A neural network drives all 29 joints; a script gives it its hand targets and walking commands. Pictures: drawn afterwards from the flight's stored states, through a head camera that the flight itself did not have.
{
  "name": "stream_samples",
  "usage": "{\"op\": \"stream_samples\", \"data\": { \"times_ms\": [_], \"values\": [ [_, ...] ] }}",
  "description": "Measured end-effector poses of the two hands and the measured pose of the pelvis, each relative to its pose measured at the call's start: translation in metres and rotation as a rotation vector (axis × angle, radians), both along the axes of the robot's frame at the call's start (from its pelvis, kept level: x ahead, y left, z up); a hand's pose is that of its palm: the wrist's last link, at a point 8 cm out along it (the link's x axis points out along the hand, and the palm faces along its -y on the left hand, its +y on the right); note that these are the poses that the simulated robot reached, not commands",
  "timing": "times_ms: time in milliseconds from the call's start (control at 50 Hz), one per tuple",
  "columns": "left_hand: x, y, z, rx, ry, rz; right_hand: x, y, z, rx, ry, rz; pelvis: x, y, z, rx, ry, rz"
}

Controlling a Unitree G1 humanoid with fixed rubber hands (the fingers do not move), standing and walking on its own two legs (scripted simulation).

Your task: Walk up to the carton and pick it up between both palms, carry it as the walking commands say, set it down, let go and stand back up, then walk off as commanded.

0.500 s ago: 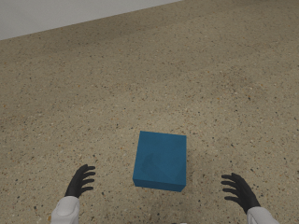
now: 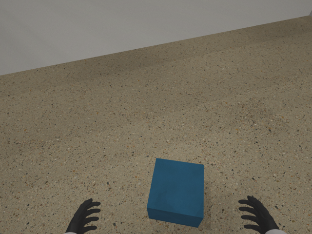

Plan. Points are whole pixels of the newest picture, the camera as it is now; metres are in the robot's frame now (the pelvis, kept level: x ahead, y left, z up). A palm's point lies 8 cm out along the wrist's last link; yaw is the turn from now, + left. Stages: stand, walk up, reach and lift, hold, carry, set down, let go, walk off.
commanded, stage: let go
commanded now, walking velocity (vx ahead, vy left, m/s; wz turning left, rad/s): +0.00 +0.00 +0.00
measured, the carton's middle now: (176, 191) +0.47 -0.07 -0.67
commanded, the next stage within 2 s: stand in 0.08 s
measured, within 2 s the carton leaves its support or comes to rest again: neither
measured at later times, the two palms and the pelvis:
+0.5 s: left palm out of the picture +0.13 +0.28 -0.08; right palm (287, 232) +0.16 -0.30 -0.09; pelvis +0.02 -0.01 +0.00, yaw +1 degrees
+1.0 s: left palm out of the picture +0.11 +0.29 -0.09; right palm out of the picture +0.13 -0.31 -0.09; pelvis +0.01 -0.01 +0.00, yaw +1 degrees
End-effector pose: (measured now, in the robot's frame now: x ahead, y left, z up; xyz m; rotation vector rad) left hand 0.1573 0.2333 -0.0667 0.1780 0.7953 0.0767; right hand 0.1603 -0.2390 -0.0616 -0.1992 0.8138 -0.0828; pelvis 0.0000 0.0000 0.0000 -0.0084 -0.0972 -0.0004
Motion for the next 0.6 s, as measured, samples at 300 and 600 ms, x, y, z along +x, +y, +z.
{"op": "stream_samples", "data": {
  "times_ms": [300,600],
  "values": [
    [-0.025,0.046,-0.01,0.198,0.116,0.064,-0.01,-0.047,-0.022,-0.129,0.054,-0.01,0.008,-0.01,-0.003,-0.001,0.081,0.011],
    [-0.024,0.047,-0.017,0.209,0.177,0.086,-0.001,-0.06,-0.03,-0.165,0.118,0.007,0.021,-0.015,0.0,0.001,0.089,0.024]
  ]
}}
